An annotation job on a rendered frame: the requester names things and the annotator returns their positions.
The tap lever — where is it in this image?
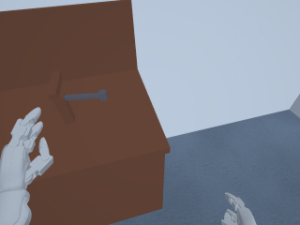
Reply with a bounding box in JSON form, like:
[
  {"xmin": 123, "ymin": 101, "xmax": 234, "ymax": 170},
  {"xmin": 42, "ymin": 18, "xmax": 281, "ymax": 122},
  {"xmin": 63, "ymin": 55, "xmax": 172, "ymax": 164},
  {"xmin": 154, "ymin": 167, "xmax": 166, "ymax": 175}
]
[{"xmin": 64, "ymin": 89, "xmax": 108, "ymax": 101}]

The right robot hand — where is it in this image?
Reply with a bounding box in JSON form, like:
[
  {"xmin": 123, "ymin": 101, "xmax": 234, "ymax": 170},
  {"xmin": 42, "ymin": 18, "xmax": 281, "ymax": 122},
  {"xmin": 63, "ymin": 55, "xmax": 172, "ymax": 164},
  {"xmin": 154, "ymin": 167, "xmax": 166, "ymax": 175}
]
[{"xmin": 221, "ymin": 192, "xmax": 257, "ymax": 225}]

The left robot hand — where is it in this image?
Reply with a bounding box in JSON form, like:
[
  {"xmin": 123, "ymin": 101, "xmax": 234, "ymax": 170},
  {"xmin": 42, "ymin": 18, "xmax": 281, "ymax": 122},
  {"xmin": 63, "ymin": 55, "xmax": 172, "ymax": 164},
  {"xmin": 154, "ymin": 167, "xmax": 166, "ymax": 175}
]
[{"xmin": 0, "ymin": 107, "xmax": 53, "ymax": 192}]

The counter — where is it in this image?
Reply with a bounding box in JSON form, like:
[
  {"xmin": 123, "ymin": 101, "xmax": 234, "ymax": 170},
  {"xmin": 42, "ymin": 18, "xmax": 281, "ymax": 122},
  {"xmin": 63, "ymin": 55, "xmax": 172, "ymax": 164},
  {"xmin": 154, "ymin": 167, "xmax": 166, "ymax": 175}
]
[{"xmin": 0, "ymin": 0, "xmax": 171, "ymax": 225}]

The robot left forearm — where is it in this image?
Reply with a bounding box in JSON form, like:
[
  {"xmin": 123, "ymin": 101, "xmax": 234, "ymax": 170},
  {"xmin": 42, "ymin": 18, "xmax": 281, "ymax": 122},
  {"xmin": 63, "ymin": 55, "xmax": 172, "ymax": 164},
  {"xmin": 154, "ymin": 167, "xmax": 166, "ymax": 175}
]
[{"xmin": 0, "ymin": 188, "xmax": 32, "ymax": 225}]

